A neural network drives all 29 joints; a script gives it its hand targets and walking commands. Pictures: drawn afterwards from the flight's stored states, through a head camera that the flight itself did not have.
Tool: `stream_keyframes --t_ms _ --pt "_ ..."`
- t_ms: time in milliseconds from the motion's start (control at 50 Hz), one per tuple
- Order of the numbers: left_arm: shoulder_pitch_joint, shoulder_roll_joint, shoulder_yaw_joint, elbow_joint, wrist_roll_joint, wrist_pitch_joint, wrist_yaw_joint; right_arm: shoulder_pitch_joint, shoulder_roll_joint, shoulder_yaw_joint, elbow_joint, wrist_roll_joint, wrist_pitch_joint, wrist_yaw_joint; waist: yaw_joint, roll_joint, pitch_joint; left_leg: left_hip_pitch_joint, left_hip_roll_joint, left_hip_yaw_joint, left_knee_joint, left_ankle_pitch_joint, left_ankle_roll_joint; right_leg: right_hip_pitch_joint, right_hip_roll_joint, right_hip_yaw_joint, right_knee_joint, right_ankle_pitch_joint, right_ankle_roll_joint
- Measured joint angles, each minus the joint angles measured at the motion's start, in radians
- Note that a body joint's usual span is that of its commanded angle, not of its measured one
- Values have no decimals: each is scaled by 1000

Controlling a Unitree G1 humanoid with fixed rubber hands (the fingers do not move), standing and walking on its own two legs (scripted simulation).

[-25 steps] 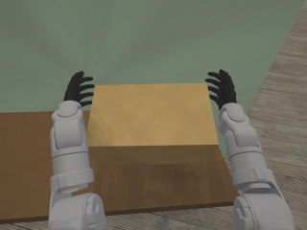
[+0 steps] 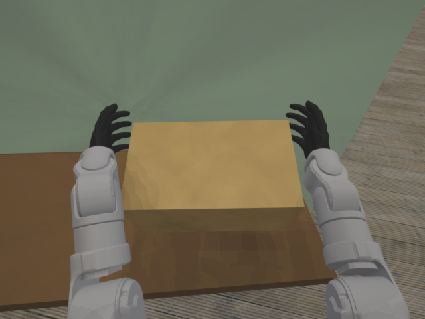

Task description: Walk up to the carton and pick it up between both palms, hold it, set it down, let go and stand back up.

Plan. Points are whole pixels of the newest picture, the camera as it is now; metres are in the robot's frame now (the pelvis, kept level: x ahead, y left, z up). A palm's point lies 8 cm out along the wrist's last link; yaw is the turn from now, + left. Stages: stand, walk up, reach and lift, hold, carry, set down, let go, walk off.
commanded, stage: hold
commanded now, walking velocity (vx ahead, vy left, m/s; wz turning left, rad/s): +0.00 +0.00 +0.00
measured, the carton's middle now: (211, 179) +0.35 +0.00 +0.09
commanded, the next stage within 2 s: none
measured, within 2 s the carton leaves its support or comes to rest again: neither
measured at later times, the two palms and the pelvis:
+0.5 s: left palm (100, 148) +0.34 +0.19 +0.18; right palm (317, 143) +0.35 -0.18 +0.19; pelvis -0.01 -0.01 +0.00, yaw +0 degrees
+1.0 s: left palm (97, 149) +0.34 +0.20 +0.18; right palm (315, 142) +0.35 -0.18 +0.19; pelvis +0.00 +0.00 +0.00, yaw +0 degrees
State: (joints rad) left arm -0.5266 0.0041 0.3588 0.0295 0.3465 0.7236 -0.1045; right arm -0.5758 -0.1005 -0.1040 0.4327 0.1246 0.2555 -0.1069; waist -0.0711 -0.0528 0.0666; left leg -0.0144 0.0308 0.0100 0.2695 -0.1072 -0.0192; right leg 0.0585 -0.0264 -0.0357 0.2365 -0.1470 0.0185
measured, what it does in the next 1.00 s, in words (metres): stands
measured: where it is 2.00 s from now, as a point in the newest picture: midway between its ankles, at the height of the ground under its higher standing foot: outside the picture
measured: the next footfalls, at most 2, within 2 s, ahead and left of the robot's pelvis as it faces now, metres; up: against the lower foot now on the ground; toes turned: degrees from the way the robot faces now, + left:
none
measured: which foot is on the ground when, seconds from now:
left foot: down 0.00-1.00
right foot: down 0.00-1.00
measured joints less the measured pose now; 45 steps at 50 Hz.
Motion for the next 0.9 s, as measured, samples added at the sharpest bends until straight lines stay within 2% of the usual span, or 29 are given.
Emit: stream_keyframes --t_ms 100,260,360,460,660,740,900 --pt "14 9 2 -24 -8 -5 -3 10 0 26 -34 18 5 -24 -10 -1 -11 11 4 -2 6 -10 -4 15 4 -2 0 -7 -2" --pt "6 14 17 -21 21 18 -36 1 -15 54 -27 25 31 -21 -6 -7 -9 42 9 -5 3 -13 -10 46 9 -5 -2 -11 -7" --pt "16 9 24 -37 19 24 -36 1 -7 51 -32 35 36 -29 -4 -6 4 41 11 -5 0 -4 -11 42 11 -5 1 -5 -9" --pt "-33 6 32 25 19 14 -28 -30 7 -3 12 -7 26 -2 6 -3 -3 10 8 -6 -10 14 -7 2 9 -6 11 2 -10" --pt "-79 16 39 88 24 -15 -23 -52 15 -24 56 -35 -2 0 3 -9 -15 -1 3 5 -26 23 -2 -19 3 5 7 8 -4" --pt "-56 13 27 66 28 -11 -24 -40 5 -10 58 -20 -7 4 -2 -9 -12 4 2 6 -16 12 -1 -5 1 5 0 5 -2" --pt "37 10 -1 -49 -6 -1 -11 28 -1 42 -39 32 -1 -27 -9 -15 -8 22 3 0 16 -19 -3 31 3 -1 -2 -9 1"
